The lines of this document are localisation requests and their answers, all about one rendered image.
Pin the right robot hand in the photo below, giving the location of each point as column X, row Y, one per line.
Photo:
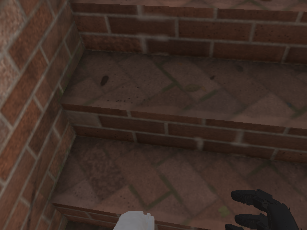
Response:
column 278, row 215

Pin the robot left thigh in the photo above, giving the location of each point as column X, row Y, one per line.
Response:
column 135, row 220

